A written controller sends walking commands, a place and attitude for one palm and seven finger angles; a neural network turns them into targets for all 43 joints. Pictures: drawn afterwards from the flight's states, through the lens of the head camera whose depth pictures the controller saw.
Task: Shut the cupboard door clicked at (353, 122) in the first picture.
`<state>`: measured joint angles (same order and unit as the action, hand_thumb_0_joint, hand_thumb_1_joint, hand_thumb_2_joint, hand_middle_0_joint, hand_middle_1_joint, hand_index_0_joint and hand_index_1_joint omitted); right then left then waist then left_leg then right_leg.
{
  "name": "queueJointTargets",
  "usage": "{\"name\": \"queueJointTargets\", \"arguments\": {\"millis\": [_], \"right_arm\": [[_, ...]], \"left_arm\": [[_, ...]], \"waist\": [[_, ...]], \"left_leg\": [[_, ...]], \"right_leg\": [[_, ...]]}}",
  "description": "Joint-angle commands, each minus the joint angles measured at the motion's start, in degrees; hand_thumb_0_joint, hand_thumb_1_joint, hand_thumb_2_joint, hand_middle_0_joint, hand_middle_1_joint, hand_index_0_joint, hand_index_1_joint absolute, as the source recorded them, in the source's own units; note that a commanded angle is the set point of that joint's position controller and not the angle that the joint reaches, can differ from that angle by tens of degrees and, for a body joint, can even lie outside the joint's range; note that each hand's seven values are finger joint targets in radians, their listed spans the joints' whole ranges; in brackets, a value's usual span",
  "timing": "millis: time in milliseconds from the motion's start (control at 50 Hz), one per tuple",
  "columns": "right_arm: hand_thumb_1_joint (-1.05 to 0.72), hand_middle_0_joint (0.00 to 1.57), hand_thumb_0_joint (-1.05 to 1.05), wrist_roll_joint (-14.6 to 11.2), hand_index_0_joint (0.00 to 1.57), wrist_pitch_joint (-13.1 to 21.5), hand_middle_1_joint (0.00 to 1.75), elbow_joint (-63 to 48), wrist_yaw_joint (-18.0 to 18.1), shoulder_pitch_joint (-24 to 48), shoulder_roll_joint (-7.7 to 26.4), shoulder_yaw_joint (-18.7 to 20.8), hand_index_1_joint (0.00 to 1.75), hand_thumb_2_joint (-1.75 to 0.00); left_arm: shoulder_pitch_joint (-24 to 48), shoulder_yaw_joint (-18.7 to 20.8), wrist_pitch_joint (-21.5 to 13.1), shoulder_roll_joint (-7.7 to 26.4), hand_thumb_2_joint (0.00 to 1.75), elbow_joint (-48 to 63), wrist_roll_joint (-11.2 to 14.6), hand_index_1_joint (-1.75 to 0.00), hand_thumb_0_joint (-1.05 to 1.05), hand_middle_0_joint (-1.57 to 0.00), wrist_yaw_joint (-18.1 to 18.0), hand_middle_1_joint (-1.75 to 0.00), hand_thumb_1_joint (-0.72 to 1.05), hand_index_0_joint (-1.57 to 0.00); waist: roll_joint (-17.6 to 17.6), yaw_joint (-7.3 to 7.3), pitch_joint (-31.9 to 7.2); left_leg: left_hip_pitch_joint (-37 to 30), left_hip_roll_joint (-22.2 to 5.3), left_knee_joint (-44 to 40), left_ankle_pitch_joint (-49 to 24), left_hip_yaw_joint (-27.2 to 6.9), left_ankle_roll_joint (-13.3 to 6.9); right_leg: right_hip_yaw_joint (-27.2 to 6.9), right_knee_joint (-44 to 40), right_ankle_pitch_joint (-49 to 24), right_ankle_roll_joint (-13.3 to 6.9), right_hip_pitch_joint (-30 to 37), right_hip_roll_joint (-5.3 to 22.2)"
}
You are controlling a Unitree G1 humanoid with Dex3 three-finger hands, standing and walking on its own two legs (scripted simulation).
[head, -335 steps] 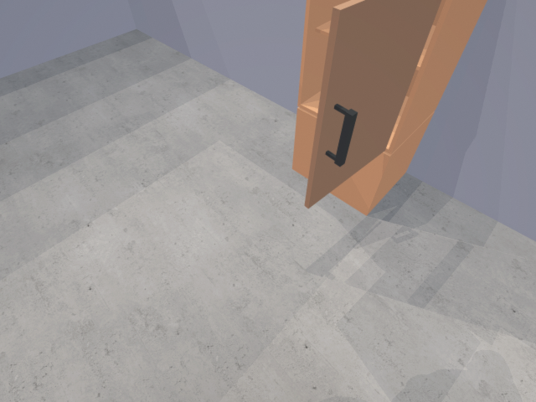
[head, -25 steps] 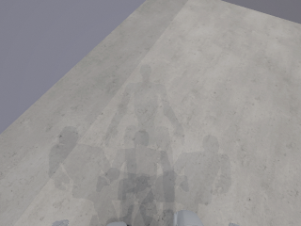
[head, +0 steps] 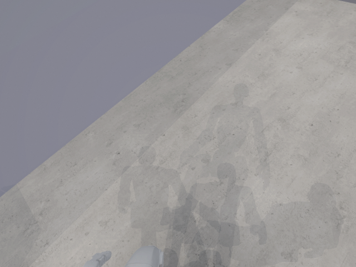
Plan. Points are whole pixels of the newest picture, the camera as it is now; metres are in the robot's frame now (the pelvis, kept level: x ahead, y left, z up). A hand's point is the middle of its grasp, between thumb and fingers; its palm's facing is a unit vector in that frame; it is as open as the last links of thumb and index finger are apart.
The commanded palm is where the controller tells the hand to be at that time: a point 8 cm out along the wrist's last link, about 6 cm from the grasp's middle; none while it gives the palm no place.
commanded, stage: walk to a spot facing it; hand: left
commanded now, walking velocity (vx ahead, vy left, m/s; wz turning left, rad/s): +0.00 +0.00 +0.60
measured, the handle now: out of the picture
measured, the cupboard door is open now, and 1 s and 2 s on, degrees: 84 84 84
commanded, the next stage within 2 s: none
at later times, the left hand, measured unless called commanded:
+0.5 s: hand out of the picture -0.03 +0.27 -0.19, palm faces +0.33 -0.91 -0.24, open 7.4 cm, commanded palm none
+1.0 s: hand out of the picture +0.10 +0.26 -0.15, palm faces +0.47 -0.84 -0.28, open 7.4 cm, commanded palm none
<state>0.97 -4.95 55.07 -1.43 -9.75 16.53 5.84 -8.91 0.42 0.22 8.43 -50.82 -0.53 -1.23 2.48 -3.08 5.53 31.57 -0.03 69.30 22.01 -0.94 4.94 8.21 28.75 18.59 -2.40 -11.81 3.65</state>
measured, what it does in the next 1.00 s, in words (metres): steps on the spot, turning left: left foot, then right foot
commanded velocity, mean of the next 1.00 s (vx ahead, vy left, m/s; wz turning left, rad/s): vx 0.00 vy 0.00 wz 0.60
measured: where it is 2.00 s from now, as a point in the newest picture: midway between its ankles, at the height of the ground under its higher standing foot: outside the picture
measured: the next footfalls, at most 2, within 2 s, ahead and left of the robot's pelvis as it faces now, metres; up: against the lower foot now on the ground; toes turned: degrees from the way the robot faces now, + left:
left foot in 0.38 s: +0.01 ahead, +0.14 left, +0.00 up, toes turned +21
right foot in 0.96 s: +0.12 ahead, -0.06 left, +0.00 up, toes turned +32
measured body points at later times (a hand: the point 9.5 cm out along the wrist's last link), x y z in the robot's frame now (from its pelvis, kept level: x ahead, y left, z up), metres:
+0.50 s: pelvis +0.00 +0.05 -0.01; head +0.05 +0.10 +0.43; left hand -0.05 +0.32 -0.17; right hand +0.21 -0.15 -0.13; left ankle -0.03 +0.12 -0.74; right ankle -0.01 -0.10 -0.66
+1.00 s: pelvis +0.05 +0.01 -0.01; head +0.12 +0.02 +0.43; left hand +0.07 +0.30 -0.12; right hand +0.19 -0.21 -0.18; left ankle -0.03 +0.12 -0.72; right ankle +0.09 -0.08 -0.74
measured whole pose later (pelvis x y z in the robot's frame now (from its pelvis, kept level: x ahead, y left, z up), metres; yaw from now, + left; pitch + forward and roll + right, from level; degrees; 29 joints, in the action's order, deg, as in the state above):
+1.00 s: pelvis +0.05 +0.01 -0.01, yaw +33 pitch +2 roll +1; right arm 0.5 -3.3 56.3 0.2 -15.1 14.4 5.1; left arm -1.8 1.0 0.3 11.0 -48.5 -0.5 -1.0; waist 3.2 -3.8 5.7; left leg 21.0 4.7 43.2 26.7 -8.3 1.6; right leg 1.1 33.1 18.3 -0.8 -16.4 -0.3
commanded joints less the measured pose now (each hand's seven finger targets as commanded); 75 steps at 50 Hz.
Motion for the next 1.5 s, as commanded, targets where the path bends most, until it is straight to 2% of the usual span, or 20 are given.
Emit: {"name": "queueJointTargets", "arguments": {"millis": [0, 260, 320, 340, 360, 380, 440, 500, 760, 880, 900, 920, 940, 960, 1020, 1060, 1260, 1400, 1460, 1480], "right_arm": [[-0.90, 0.20, 0.00, -0.1, 0.20, 0.8, 0.30, -4.0, 0.1, 2.7, 2.8, -0.1, 0.30, -0.90], [-0.90, 0.20, 0.00, -0.4, 0.20, 2.1, 0.30, -7.6, -0.4, 9.4, 1.7, -1.7, 0.30, -0.90], [-0.90, 0.20, 0.00, -0.1, 0.20, 2.9, 0.30, -6.5, -0.2, 1.1, 4.2, -0.9, 0.30, -0.90], [-0.90, 0.20, 0.00, 0.2, 0.20, 3.4, 0.30, -5.3, 0.1, -4.2, 9.2, 0.5, 0.30, -0.90], [-0.90, 0.20, 0.00, 0.1, 0.20, 3.6, 0.30, -5.1, 0.6, -7.7, 15.6, 2.0, 0.30, -0.90], [-0.90, 0.20, 0.00, -0.5, 0.20, 3.1, 0.30, -3.9, 1.1, -9.1, 15.1, 1.5, 0.30, -0.90], [-0.90, 0.20, 0.00, 0.1, 0.20, 3.5, 0.30, -6.7, 2.4, 0.4, 11.0, 0.4, 0.30, -0.90], [-0.90, 0.20, 0.00, -0.2, 0.20, 4.4, 0.30, -6.7, 2.4, 1.4, 9.0, -0.5, 0.30, -0.90], [-0.90, 0.20, 0.00, 0.2, 0.20, 4.6, 0.30, -3.3, 2.7, -8.0, 7.9, 0.5, 0.30, -0.90], [-0.90, 0.20, 0.00, 0.0, 0.20, 3.9, 0.30, -4.2, 2.7, -4.0, 7.8, 1.0, 0.30, -0.90], [-0.90, 0.20, 0.00, -0.5, 0.20, 4.0, 0.30, -4.5, 2.6, -3.3, 6.9, 1.0, 0.30, -0.90], [-0.90, 0.20, 0.00, -1.2, 0.20, 4.2, 0.30, -4.5, 2.1, -4.8, 3.9, 0.7, 0.30, -0.90], [-0.90, 0.20, 0.00, -1.1, 0.20, 4.1, 0.30, -5.7, 2.1, -3.9, 2.9, 0.5, 0.30, -0.90], [-0.90, 0.20, 0.00, -0.4, 0.20, 3.4, 0.30, -5.4, 2.0, -3.9, 5.2, 0.9, 0.30, -0.90], [-0.90, 0.20, 0.00, -0.1, 0.20, 1.4, 0.30, -2.3, 0.8, -4.3, 3.6, 0.6, 0.30, -0.90], [-0.90, 0.20, 0.00, -0.1, 0.20, 1.1, 0.30, -2.6, 0.3, -3.2, 2.9, 0.1, 0.30, -0.90], [-0.90, 0.20, 0.00, -0.1, 0.20, 0.7, 0.30, -4.8, -0.1, 6.3, 1.9, -0.7, 0.30, -0.90], [-0.90, 0.20, 0.00, -0.5, 0.20, 2.1, 0.30, -7.5, -0.4, 9.9, 1.2, -1.7, 0.30, -0.90], [-0.90, 0.20, 0.00, -0.1, 0.20, 3.1, 0.30, -6.2, -0.2, 2.0, 4.1, -0.9, 0.30, -0.90], [-0.90, 0.20, 0.00, 0.2, 0.20, 3.6, 0.30, -5.3, 0.0, -2.9, 9.7, 0.6, 0.30, -0.90]], "left_arm": [[-5.7, 3.6, -1.5, 11.7, 0.90, 2.8, -0.1, -0.30, 0.00, -0.20, -1.0, -0.30, 0.90, -0.20], [-8.5, 5.0, -1.0, 15.8, 0.90, 1.2, -1.2, -0.30, 0.00, -0.20, -0.5, -0.30, 0.90, -0.20], [-6.2, 5.5, -0.9, 17.2, 0.90, 1.4, -0.6, -0.30, 0.00, -0.20, 0.1, -0.30, 0.90, -0.20], [-4.8, 5.3, -0.8, 15.5, 0.90, 2.7, -0.2, -0.30, 0.00, -0.20, 0.6, -0.30, 0.90, -0.20], [-1.3, 3.8, -0.4, 11.2, 0.90, 5.8, 0.2, -0.30, 0.00, -0.20, 0.8, -0.30, 0.90, -0.20], [2.1, 3.7, 0.7, 12.8, 0.90, 7.0, -0.3, -0.30, 0.00, -0.20, 0.3, -0.30, 0.90, -0.20], [1.2, 4.4, 1.6, 12.5, 0.90, 4.1, -0.6, -0.30, 0.00, -0.20, 0.2, -0.30, 0.90, -0.20], [-1.9, 4.6, 1.8, 11.9, 0.90, 2.2, -0.8, -0.30, 0.00, -0.20, 0.8, -0.30, 0.90, -0.20], [9.3, 3.5, 0.9, 10.1, 0.90, 6.6, 0.1, -0.30, 0.00, -0.20, 0.1, -0.30, 0.90, -0.20], [3.1, 3.6, 0.1, 10.5, 0.90, 5.4, 0.7, -0.30, 0.00, -0.20, -0.2, -0.30, 0.90, -0.20], [0.0, 3.9, -0.5, 11.4, 0.90, 4.5, 0.7, -0.30, 0.00, -0.20, -0.4, -0.30, 0.90, -0.20], [-2.0, 4.7, -1.0, 15.5, 0.90, 3.8, 0.1, -0.30, 0.00, -0.20, -0.8, -0.30, 0.90, -0.20], [-3.8, 5.2, -0.9, 18.8, 0.90, 3.7, -0.5, -0.30, 0.00, -0.20, -1.3, -0.30, 0.90, -0.20], [-3.4, 4.5, -0.8, 17.6, 0.90, 3.6, -0.4, -0.30, 0.00, -0.20, -1.3, -0.30, 0.90, -0.20], [3.9, 3.0, -0.8, 11.4, 0.90, 5.2, 0.2, -0.30, 0.00, -0.20, -1.2, -0.30, 0.90, -0.20], [2.1, 3.1, -1.2, 11.0, 0.90, 5.0, 0.2, -0.30, 0.00, -0.20, -1.0, -0.30, 0.90, -0.20], [-7.9, 3.9, -1.4, 12.5, 0.90, 2.3, -0.5, -0.30, 0.00, -0.20, -0.8, -0.30, 0.90, -0.20], [-9.6, 5.0, -0.9, 15.6, 0.90, 1.2, -1.3, -0.30, 0.00, -0.20, -0.4, -0.30, 0.90, -0.20], [-7.7, 5.5, -0.9, 17.0, 0.90, 1.2, -0.6, -0.30, 0.00, -0.20, 0.2, -0.30, 0.90, -0.20], [-6.4, 5.2, -0.8, 14.7, 0.90, 2.5, -0.3, -0.30, 0.00, -0.20, 0.6, -0.30, 0.90, -0.20]], "waist": [[-12.6, 3.32, -7.2], [-14.6, 5.19, -6.7], [-10.8, 0.15, -11.3], [0.1, -3.09, -15.3], [15.5, -4.73, -15.2], [7.1, -4.29, -14.6], [7.1, 0.05, -6.7], [2.9, 2.79, -7.2], [5.7, -0.09, -10.2], [6.3, 3.02, -11.5], [3.7, 4.70, -12.9], [-8.6, 5.10, -15.5], [-19.3, 6.19, -15.3], [-14.3, 5.18, -12.5], [-12.0, 0.64, -5.0], [-14.0, 0.91, -4.9], [-12.9, 4.09, -5.3], [-14.7, 5.38, -6.4], [-10.5, 0.40, -11.4], [2.1, -2.44, -15.1]], "left_leg": [[5.2, -2.0, -2.1, -0.7, 1.0, 0.8], [-5.9, -2.0, -25.6, 3.3, 7.6, -2.6], [-21.8, 0.1, -40.4, -8.3, 8.7, -4.6], [-33.9, -7.9, -44.2, -22.9, -1.8, -8.5], [-38.2, -23.8, -46.6, -48.7, -23.9, -17.3], [-36.2, -25.9, -45.4, -52.4, -20.9, -19.7], [-24.8, -17.7, -48.3, -36.9, -14.3, -16.1], [-24.9, -13.1, -49.1, -37.7, -9.7, -13.3], [-30.3, -12.1, -44.6, -48.6, -18.9, -15.4], [-21.3, -9.1, -40.0, -43.6, -21.8, -12.4], [-16.0, -6.8, -37.3, -34.5, -20.4, -9.8], [-3.9, -1.9, -30.8, -13.9, -14.6, -5.7], [3.7, 5.3, -16.8, 15.3, -3.2, -1.5], [1.2, 2.5, -5.2, 15.5, -4.2, -2.0], [2.4, -1.1, 4.4, 3.0, -2.8, -0.5], [2.8, -1.3, 3.6, -0.2, -1.3, 0.0], [3.0, -2.3, -8.1, 0.8, 2.3, -0.1], [-6.2, -1.3, -25.8, 3.4, 7.2, -2.7], [-23.3, 0.6, -41.5, -9.0, 7.9, -4.7], [-35.5, -9.4, -45.2, -23.3, -4.6, -8.7]], "right_leg": [[-5.4, -6.5, -42.6, 0.6, 13.3, 13.7], [-0.3, -2.4, -39.2, -4.0, 11.1, 19.7], [5.1, 11.2, -37.3, 0.6, 4.7, 17.6], [6.6, 23.6, -21.3, 4.2, -6.8, 13.0], [3.2, 37.0, 19.5, 8.2, -22.8, 3.8], [-5.8, 40.4, 19.3, 7.0, -23.5, 4.5], [-8.6, 41.8, 10.0, 8.1, -23.1, 4.6], [-8.4, 41.5, 2.7, 8.8, -21.9, 3.0], [-9.9, 25.2, 5.9, 9.2, -20.4, -1.1], [-9.5, 2.8, -1.5, 6.9, -1.8, -4.1], [-10.3, -7.2, -10.3, 6.7, 7.5, -2.1], [-18.9, -9.9, -20.8, 3.6, 21.3, 9.0], [-31.1, -8.1, -35.4, -3.7, 22.2, 24.3], [-27.2, -7.8, -36.8, -7.3, 12.6, 25.2], [-12.7, -8.6, -33.6, -3.3, 5.3, 14.7], [-8.2, -8.3, -37.0, -1.2, 6.1, 12.8], [-3.3, -7.2, -39.0, -2.9, 12.0, 16.2], [-0.6, -2.7, -38.0, -4.0, 10.6, 19.4], [4.4, 11.5, -36.6, 0.6, 3.8, 17.3], [6.2, 24.6, -16.1, 4.4, -8.8, 11.9]]}}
